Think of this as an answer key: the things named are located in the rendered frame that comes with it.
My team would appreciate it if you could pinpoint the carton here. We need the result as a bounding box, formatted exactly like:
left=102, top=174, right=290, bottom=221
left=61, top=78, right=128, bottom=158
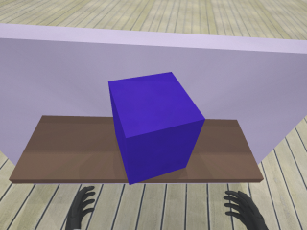
left=108, top=72, right=205, bottom=185

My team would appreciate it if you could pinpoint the table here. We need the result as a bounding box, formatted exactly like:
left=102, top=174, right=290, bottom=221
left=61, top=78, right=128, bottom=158
left=9, top=115, right=264, bottom=184

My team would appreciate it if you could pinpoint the left robot hand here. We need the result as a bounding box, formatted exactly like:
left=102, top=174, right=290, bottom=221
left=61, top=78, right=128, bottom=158
left=65, top=186, right=96, bottom=230

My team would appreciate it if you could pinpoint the right robot hand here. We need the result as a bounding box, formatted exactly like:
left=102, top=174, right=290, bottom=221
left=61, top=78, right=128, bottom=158
left=223, top=190, right=269, bottom=230

